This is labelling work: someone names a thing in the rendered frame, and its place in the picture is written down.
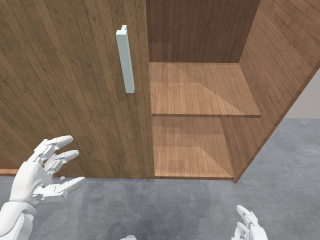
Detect wardrobe door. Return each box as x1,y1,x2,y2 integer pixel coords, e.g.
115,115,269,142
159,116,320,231
0,152,20,169
0,0,155,179

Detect handle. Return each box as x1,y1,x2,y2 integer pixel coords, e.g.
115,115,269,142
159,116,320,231
116,25,135,93

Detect left robot forearm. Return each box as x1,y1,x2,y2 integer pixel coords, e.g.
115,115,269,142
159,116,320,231
0,200,37,240

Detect robot right hand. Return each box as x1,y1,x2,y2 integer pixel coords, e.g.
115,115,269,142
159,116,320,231
231,205,268,240

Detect robot left hand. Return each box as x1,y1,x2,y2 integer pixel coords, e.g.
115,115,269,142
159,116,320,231
9,135,86,208

